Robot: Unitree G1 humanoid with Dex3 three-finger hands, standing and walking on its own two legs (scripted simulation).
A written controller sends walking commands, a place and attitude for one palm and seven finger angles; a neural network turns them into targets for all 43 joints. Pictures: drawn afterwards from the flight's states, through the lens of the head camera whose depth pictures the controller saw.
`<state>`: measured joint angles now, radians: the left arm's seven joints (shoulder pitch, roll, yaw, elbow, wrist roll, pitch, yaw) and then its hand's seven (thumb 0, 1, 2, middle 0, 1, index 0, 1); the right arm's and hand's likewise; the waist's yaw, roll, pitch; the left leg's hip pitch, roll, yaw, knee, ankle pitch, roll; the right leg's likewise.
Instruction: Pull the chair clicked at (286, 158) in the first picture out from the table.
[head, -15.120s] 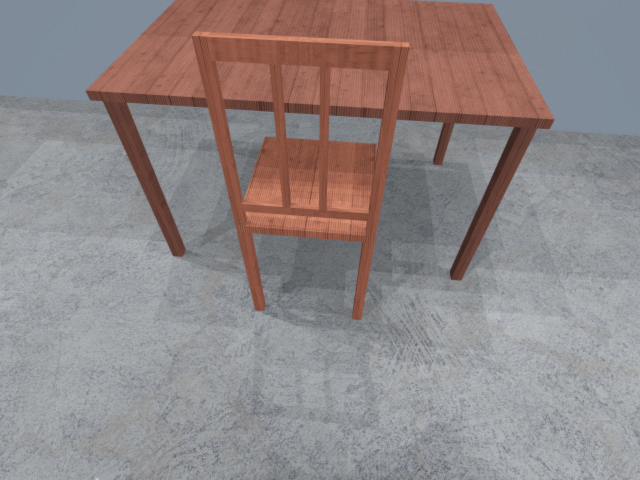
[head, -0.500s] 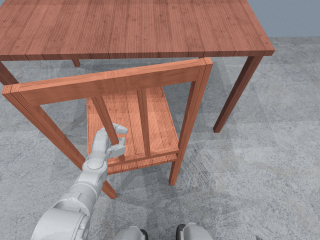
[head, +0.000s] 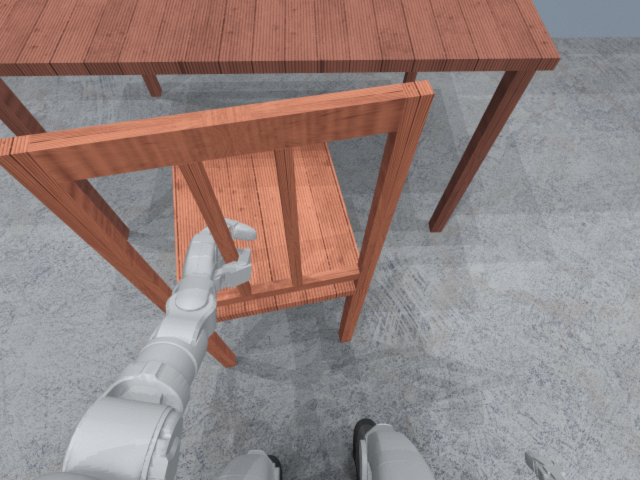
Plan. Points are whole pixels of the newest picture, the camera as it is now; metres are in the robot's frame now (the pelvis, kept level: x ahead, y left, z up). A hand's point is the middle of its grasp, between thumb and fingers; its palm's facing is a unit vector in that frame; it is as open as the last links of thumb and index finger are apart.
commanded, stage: step backward, pulling the chair out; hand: left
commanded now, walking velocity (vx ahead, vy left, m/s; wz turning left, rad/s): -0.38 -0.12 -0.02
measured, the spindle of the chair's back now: (225, 243) +0.41 +0.13 -0.03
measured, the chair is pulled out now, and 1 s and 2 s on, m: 0.20 0.32 0.44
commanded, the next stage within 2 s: none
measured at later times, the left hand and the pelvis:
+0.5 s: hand (234, 309) +0.33 +0.11 -0.06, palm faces -0.03 -0.99 -0.17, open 5.1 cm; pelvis -0.05 +0.00 -0.01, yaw -1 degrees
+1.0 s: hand (227, 349) +0.27 +0.12 -0.06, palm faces +0.01 -0.98 -0.19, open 5.1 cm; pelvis -0.11 -0.02 -0.01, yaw -2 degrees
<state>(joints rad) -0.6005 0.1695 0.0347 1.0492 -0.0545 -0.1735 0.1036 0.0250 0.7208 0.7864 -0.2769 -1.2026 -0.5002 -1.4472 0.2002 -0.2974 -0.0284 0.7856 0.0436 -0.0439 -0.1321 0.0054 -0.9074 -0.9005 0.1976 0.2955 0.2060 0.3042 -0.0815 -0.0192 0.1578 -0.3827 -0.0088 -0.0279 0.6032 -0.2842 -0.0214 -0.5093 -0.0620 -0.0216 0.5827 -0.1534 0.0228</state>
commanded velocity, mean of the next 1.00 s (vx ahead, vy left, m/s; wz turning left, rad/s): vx -0.38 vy -0.02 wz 0.02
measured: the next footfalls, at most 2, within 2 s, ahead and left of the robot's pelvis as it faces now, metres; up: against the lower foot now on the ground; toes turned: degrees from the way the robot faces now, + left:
right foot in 0.50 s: +0.03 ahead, -0.14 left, +0.00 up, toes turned -3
left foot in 1.20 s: -0.11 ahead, +0.15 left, +0.00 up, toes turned +0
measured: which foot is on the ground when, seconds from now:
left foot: down 0.00-1.00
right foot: down 0.00-0.40, up 0.42-0.48, down 0.50-1.00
